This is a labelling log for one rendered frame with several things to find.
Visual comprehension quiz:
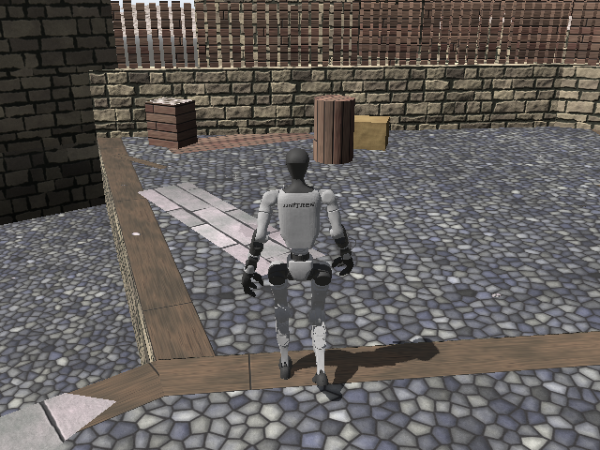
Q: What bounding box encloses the right robot upper arm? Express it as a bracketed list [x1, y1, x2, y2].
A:
[318, 188, 345, 239]

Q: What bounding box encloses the robot foot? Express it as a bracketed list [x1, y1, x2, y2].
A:
[278, 355, 293, 380]
[312, 370, 329, 386]

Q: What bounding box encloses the left robot hand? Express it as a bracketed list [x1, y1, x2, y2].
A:
[241, 271, 263, 297]

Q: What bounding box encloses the left robot upper arm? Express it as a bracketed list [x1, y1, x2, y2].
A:
[254, 189, 279, 243]

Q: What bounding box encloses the right robot foot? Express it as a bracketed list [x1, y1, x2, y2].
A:
[312, 370, 329, 386]

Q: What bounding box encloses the right robot forearm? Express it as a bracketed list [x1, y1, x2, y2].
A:
[335, 224, 352, 260]

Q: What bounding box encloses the left robot foot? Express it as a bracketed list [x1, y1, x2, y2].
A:
[278, 355, 293, 380]

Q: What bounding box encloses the left robot forearm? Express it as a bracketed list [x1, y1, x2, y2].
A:
[244, 229, 263, 274]

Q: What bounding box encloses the right robot hand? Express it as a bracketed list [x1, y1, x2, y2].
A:
[332, 257, 354, 276]

